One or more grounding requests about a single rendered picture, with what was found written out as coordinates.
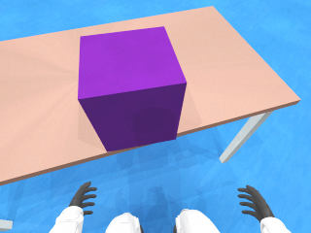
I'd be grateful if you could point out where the left robot hand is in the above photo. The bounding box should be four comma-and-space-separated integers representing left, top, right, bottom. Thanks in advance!
68, 182, 97, 216

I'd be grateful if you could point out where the left robot forearm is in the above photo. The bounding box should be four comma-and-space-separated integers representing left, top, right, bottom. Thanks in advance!
49, 206, 84, 233

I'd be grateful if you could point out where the carton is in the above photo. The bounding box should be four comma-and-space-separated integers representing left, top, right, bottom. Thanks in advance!
78, 26, 187, 152

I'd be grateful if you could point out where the robot left thigh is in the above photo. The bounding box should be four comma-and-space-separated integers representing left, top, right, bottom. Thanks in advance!
105, 214, 141, 233

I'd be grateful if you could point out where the robot right thigh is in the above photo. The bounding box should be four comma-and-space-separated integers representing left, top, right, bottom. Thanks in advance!
175, 210, 220, 233

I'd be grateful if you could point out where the right robot hand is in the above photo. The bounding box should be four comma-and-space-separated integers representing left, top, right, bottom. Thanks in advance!
237, 185, 275, 223

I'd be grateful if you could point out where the right robot forearm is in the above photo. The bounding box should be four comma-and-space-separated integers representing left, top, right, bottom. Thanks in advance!
260, 216, 292, 233

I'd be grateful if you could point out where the robot thigh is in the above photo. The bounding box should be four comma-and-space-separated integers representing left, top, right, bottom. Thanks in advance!
105, 214, 141, 233
175, 210, 220, 233

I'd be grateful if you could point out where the table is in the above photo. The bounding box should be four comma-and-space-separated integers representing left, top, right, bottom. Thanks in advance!
0, 6, 301, 232

